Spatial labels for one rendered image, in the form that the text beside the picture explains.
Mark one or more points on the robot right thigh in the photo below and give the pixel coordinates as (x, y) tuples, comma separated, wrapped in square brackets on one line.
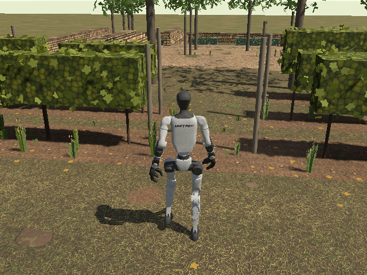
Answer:
[(196, 169)]

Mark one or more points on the robot right upper arm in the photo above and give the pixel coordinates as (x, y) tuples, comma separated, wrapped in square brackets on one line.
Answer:
[(204, 130)]

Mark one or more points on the left robot hand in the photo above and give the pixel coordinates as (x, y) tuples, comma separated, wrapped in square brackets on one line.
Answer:
[(153, 174)]

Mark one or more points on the robot left forearm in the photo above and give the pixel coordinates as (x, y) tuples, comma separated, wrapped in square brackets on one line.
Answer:
[(157, 156)]

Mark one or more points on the robot right forearm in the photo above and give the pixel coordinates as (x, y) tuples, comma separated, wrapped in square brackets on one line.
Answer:
[(210, 151)]

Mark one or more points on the right robot hand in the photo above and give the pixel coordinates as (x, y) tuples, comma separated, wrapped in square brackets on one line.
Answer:
[(207, 160)]

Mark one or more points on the humanoid robot torso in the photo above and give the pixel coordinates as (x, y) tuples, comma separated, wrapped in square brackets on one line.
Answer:
[(183, 137)]

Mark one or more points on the robot left upper arm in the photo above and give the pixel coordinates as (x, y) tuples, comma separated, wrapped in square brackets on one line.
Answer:
[(163, 131)]

